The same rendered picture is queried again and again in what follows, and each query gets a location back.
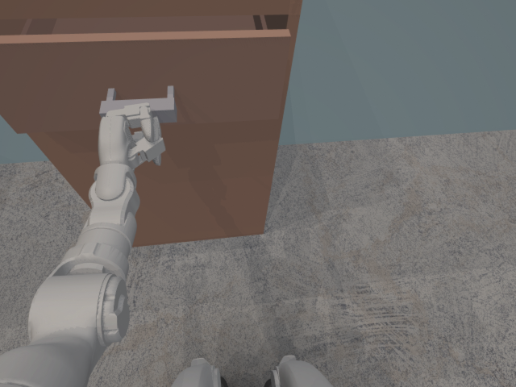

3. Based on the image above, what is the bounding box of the robot left shin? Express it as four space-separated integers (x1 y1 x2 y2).
190 358 210 367

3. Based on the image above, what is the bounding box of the robot shin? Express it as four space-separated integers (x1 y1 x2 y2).
278 356 296 367
190 358 210 367

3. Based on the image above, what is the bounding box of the left robot upper arm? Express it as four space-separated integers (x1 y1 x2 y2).
0 273 130 387

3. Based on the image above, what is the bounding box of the handle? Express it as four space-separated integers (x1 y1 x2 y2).
99 85 177 123

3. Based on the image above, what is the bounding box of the drawer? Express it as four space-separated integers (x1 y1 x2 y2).
0 15 291 134

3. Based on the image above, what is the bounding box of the robot right shin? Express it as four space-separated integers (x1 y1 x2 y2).
278 356 296 367

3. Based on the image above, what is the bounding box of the left robot forearm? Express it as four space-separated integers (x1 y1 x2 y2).
27 163 140 342

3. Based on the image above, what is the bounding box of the cabinet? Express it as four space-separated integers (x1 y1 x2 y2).
0 0 302 247

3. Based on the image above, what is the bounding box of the robot left hand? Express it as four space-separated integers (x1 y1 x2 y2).
98 102 166 172

